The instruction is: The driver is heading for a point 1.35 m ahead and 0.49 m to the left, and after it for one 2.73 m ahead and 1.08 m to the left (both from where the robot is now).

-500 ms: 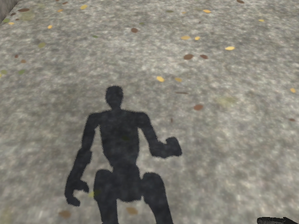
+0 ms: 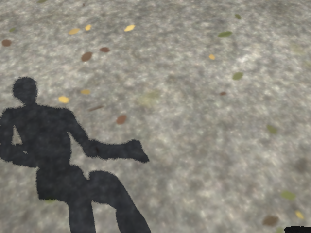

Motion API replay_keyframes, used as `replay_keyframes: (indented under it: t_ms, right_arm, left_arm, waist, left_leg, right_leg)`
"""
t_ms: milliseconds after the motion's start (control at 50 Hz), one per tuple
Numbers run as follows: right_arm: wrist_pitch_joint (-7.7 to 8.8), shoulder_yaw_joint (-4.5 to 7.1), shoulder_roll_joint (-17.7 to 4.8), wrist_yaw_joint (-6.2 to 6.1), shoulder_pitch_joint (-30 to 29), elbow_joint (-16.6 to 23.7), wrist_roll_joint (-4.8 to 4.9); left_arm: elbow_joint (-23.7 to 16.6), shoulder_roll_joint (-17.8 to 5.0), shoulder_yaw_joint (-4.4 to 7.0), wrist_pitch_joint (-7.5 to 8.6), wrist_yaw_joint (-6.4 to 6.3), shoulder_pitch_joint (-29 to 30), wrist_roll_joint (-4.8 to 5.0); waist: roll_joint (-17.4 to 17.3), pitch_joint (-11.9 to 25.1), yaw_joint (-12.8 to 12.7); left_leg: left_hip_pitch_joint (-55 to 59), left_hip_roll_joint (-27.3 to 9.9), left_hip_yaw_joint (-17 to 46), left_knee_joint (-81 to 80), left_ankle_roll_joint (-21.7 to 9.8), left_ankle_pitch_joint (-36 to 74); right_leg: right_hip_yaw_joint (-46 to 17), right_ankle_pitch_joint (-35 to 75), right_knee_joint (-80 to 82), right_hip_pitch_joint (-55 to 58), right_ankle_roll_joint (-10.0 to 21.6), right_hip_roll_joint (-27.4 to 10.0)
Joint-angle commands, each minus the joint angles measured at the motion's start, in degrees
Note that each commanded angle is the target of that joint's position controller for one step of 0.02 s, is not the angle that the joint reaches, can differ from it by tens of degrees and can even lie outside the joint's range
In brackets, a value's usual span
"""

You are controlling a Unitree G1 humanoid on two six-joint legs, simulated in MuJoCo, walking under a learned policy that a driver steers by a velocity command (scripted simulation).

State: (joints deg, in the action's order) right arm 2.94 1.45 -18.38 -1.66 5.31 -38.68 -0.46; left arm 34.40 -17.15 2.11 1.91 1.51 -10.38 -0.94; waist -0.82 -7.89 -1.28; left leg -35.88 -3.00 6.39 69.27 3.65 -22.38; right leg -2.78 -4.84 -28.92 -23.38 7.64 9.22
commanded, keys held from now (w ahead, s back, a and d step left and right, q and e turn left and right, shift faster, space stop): q+shift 0.70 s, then w+q+shift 0.02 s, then w+e+shift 0.28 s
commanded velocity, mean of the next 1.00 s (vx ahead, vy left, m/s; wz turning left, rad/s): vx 0.17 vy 0.00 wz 0.48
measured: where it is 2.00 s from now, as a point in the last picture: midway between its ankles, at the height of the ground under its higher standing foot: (117, 113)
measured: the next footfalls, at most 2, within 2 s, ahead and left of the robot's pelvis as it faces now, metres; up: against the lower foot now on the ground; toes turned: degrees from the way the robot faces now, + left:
left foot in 0.42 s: +0.10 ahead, +0.21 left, +0.00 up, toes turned +18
right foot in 0.94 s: +0.27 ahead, +0.06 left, +0.00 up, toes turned +37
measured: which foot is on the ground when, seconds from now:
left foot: up 0.00-0.40, down 0.42-0.96, up 0.98-1.00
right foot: down 0.00-0.42, up 0.44-0.92, down 0.94-1.00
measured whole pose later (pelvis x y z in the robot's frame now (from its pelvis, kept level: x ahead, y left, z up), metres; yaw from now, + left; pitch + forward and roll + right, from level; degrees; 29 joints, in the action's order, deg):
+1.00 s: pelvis +0.22 +0.12 +0.00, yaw +32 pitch +2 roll -1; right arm 2.7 1.2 -16.0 -0.3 13.7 -35.7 1.0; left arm 45.5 -17.6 3.5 6.4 2.7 -17.4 1.3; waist -3.1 3.0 -2.2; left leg -15.7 3.0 8.4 47.6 -2.6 -24.9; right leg -1.3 -20.1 -32.3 -14.9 4.3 4.4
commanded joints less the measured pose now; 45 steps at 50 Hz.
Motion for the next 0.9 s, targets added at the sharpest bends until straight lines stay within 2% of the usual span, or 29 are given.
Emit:
replay_keyframes:
  t_ms: [20, 40, 80, 120, 160, 200, 240, 280, 340, 380, 400, 420, 440, 460, 480, 500, 520, 540, 600, 700, 720, 740, 760, 780, 800, 840, 860, 900]
  right_arm:
    - [-1.24, 1.3, -3.8, -0.9, 12.3, -1.8, 0.16]
    - [-1.55, 1.21, -3.2, -0.86, 12.2, -2.1, 0.55]
    - [-1.98, 1.35, -3.3, -0.68, 9.9, -1.9, 1.15]
    - [-2.2, 1.89, -4.9, -0.44, 6.0, -0.3, 1.68]
    - [-2.56, 2.58, -6.5, -0.11, 4.3, 1.1, 1.99]
    - [-3.09, 2.96, -6.5, 0.37, 3.9, 2.3, 1.87]
    - [-3.55, 3.0, -5.7, 0.92, 4.0, 3.1, 1.62]
    - [-3.72, 2.9, -4.6, 1.54, 4.7, 3.6, 1.59]
    - [-3.58, 2.93, -3.7, 2.59, 6.4, 4.1, 2.16]
    - [-3.53, 3.33, -3.7, 3.27, 8.6, 4.0, 2.41]
    - [-3.42, 3.86, -4.3, 3.16, 10.9, 3.6, 2.18]
    - [-3.38, 5.35, -8.1, 2.29, 13.9, 3.4, 1.72]
    - [-3.46, 7.67, -17.8, 1.12, 15.6, 4.6, 1.14]
    - [-2.94, 6.91, -15.3, 1.48, 15.9, 6.3, -0.5]
    - [-2.48, 6.63, -13.5, 1.83, 14.9, 6.3, -0.47]
    - [-2.39, 6.61, -12.2, 1.49, 12.0, 6.3, 0.77]
    - [-2.91, 6.25, -10.9, 1.08, 9.6, 6.9, 2.12]
    - [-3.55, 5.9, -10.3, 0.48, 7.6, 7.5, 2.73]
    - [-4.71, 6.15, -11.0, -0.43, 6.6, 8.5, 1.9]
    - [-5.5, 6.55, -11.9, -1.3, 5.4, 9.5, 1.91]
    - [-5.56, 6.43, -11.6, -1.36, 5.6, 9.5, 2.16]
    - [-5.43, 5.82, -10.5, -1.28, 5.5, 9.5, 2.15]
    - [-5.07, 5.24, -9.6, -0.93, 6.5, 9.2, 1.83]
    - [-4.54, 4.73, -9.2, -0.45, 7.6, 8.5, 1.36]
    - [-3.86, 4.14, -8.5, 0.1, 8.5, 7.6, 0.86]
    - [-2.46, 3.62, -8.5, 1.04, 9.1, 6.8, 0.35]
    - [-1.91, 3.41, -8.4, 1.31, 9.0, 6.5, 0.4]
    - [-1.17, 3.01, -7.8, 1.56, 8.2, 6.0, 0.54]
  left_arm:
    - [-1.1, -4.8, 0.69, 1.25, -1.29, -0.5, -0.65]
    - [-0.4, -3.9, 0.26, 1.07, -1.43, 0.4, -0.94]
    - [0.6, -3.9, 0.24, 0.76, -1.62, 2.3, -1.58]
    - [1.5, -6.1, 1.07, 0.2, -2.02, 2.8, -1.82]
    - [2.5, -7.1, 1.65, -0.76, -2.3, 2.2, -1.57]
    - [3.2, -7.0, 1.97, -1.7, -2.55, 1.7, -0.84]
    - [3.4, -6.8, 2.21, -2.45, -2.85, 1.9, -0.28]
    - [3.3, -6.9, 2.51, -2.98, -2.98, 2.7, -0.03]
    - [3.1, -7.9, 3.27, -3.77, -3.0, 3.8, 0.5]
    - [3.1, -8.3, 3.65, -4.0, -3.08, 4.5, 1.56]
    - [3.4, -7.8, 3.64, -3.69, -3.14, 4.8, 2.42]
    - [4.0, -6.7, 3.58, -2.79, -2.84, 2.8, 2.17]
    - [0.6, -3.2, 2.5, -1.84, -2.25, 4.1, -1.29]
    - [-0.3, -4.2, 2.44, -0.97, -1.91, 8.7, -1.86]
    - [0.0, -6.0, 2.96, -0.72, -1.73, 9.7, -0.3]
    - [0.5, -5.9, 3.05, -0.65, -2.06, 9.4, 0.45]
    - [1.1, -5.7, 3.06, -0.82, -2.59, 9.1, 0.4]
    - [1.2, -6.2, 3.27, -1.04, -2.87, 9.3, 0.39]
    - [2.1, -5.0, 2.94, -1.1, -2.63, 8.6, 0.98]
    - [3.0, -5.3, 3.12, -1.05, -2.61, 9.5, 1.15]
    - [3.2, -5.5, 3.18, -0.86, -2.32, 9.1, 1.28]
    - [3.9, -5.8, 3.18, -0.66, -1.76, 8.2, 1.65]
    - [4.1, -5.7, 3.06, -0.28, -1.13, 8.5, 2.02]
    - [3.7, -5.5, 2.9, 0.29, -0.63, 9.3, 2.2]
    - [3.5, -5.2, 2.65, 1.13, -0.2, 9.6, 2.13]
    - [3.2, -5.8, 2.58, 2.75, 0.13, 10.0, 2.37]
    - [3.6, -5.9, 2.52, 3.42, 0.22, 9.0, 2.57]
    - [5.5, -5.6, 2.39, 4.35, 0.54, 3.7, 2.95]
  waist:
    - [1.0, 18.5, 3.0]
    - [1.6, 18.3, 3.0]
    - [3.2, 15.6, 2.0]
    - [5.4, 11.5, -0.1]
    - [5.5, 9.3, -1.3]
    - [4.9, 8.3, -1.9]
    - [4.8, 8.2, -1.9]
    - [5.3, 9.0, -1.6]
    - [6.3, 11.7, -0.8]
    - [6.4, 13.4, 0.9]
    - [5.9, 13.8, 2.7]
    - [0.6, 14.6, 3.8]
    - [-18.2, 16.3, 1.7]
    - [-14.5, 21.3, 5.4]
    - [-7.4, 20.8, 5.6]
    - [-4.4, 18.4, 3.8]
    - [-2.9, 16.8, 3.0]
    - [-3.8, 15.9, 2.0]
    - [-5.3, 15.7, 1.3]
    - [-7.2, 15.5, 1.5]
    - [-7.0, 16.6, 1.7]
    - [-7.6, 16.6, 2.0]
    - [-9.3, 15.7, 3.4]
    - [-11.2, 13.8, 4.4]
    - [-12.0, 12.1, 5.0]
    - [-11.8, 8.1, 5.5]
    - [-11.3, 6.8, 5.1]
    - [-9.5, 5.8, 2.6]
  left_leg:
    - [9.4, -2.3, -1.5, -3.3, 1.6, 6.5]
    - [10.3, -2.6, -1.4, -6.5, 1.9, 9.7]
    - [11.5, -3.0, -1.0, -13.6, 1.9, 15.6]
    - [8.8, -2.8, -1.4, -17.5, 1.8, 16.5]
    - [4.2, -3.4, -1.4, -18.5, 1.8, 12.2]
    - [0.3, -4.1, -1.7, -18.2, 1.8, 7.1]
    - [-1.0, -4.4, -2.8, -18.2, 1.8, 3.7]
    - [0.4, -3.9, -4.6, -19.7, 1.6, 1.6]
    - [5.8, -1.5, -8.3, -26.2, 0.4, 1.0]
    - [11.5, 0.8, -10.5, -35.3, -1.4, 6.4]
    - [17.1, 2.2, -10.6, -42.6, -3.1, 14.1]
    - [26.8, 0.0, -3.8, -47.7, -6.5, 28.7]
    - [40.8, -15.6, 18.6, -44.4, -15.8, 61.9]
    - [44.5, -19.7, 25.2, -44.0, -24.7, 67.4]
    - [44.7, -16.7, 20.3, -44.2, -23.4, 63.4]
    - [43.7, -12.9, 16.6, -43.8, -20.1, 58.2]
    - [42.1, -11.1, 15.0, -44.0, -17.9, 54.7]
    - [39.2, -9.6, 14.2, -44.7, -16.9, 52.1]
    - [36.3, -6.8, 14.6, -45.2, -16.1, 49.5]
    - [31.7, -4.7, 19.4, -44.4, -14.4, 41.6]
    - [30.5, -3.9, 20.8, -46.0, -14.4, 29.2]
    - [29.7, -3.9, 20.4, -47.8, -14.2, 13.2]
    - [28.3, -4.0, 21.0, -49.8, -14.4, -0.9]
    - [26.7, -4.6, 21.8, -51.2, -14.9, -7.7]
    - [24.7, -5.4, 22.2, -52.2, -15.4, -10.4]
    - [22.6, -6.8, 22.7, -53.3, -16.1, -12.9]
    - [22.6, -7.3, 22.3, -53.5, -16.1, -13.5]
    - [20.9, -6.8, 19.1, -52.2, -15.2, -13.9]
  right_leg:
    - [-9.8, 37.6, 8.0, 6.4, 7.8, -18.3]
    - [-7.1, 33.8, 8.6, 6.3, 6.7, -17.4]
    - [-3.6, 22.1, 11.0, 5.6, 4.7, -16.4]
    - [-4.1, 11.4, 13.8, 7.0, 4.9, -18.0]
    - [-6.3, 5.4, 14.8, 11.7, 6.6, -21.0]
    - [-8.0, 3.2, 14.4, 16.5, 8.1, -23.9]
    - [-7.8, 5.4, 13.5, 19.7, 8.5, -25.6]
    - [-5.6, 12.9, 11.6, 21.7, 8.1, -26.0]
    - [-1.1, 25.4, 7.1, 24.0, 6.0, -25.8]
    - [2.0, 27.9, 2.2, 24.4, 3.3, -25.2]
    - [4.7, 25.5, -2.4, 21.6, 0.5, -23.5]
    - [8.1, 15.9, -11.7, 13.4, -4.5, -19.5]
    - [10.8, -21.8, -28.7, -7.7, -10.6, -10.7]
    - [0.8, -34.6, -38.5, -16.9, -11.6, -5.8]
    - [-2.8, -31.7, -42.1, -18.3, -10.9, -7.4]
    - [-3.0, -27.0, -41.1, -19.8, -10.7, -8.2]
    - [-3.1, -23.9, -38.4, -20.2, -11.1, -8.9]
    - [-3.5, -21.3, -36.0, -18.0, -11.5, -9.1]
    - [-3.2, -16.5, -28.9, -14.2, -13.0, -6.3]
    - [-5.0, -12.5, -18.3, -9.1, -13.9, -4.0]
    - [-5.1, -11.3, -16.0, -7.5, -13.6, -3.9]
    - [-4.3, -9.8, -14.0, -6.6, -13.1, -5.2]
    - [-3.4, -9.2, -12.2, -5.4, -12.4, -6.3]
    - [-2.2, -9.6, -11.0, -4.5, -11.7, -7.3]
    - [-1.3, -9.7, -10.1, -2.3, -10.9, -8.3]
    - [0.5, -11.6, -7.8, -1.0, -8.4, -9.5]
    - [1.4, -12.0, -6.1, -0.3, -6.9, -9.7]
    - [3.2, -10.9, -1.8, 5.7, -4.3, -9.1]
